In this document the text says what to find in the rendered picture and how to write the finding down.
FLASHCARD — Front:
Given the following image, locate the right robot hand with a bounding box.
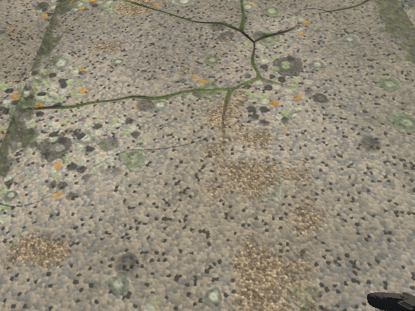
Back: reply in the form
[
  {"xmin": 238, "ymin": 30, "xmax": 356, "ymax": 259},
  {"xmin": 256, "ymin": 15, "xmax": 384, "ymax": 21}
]
[{"xmin": 367, "ymin": 292, "xmax": 415, "ymax": 311}]

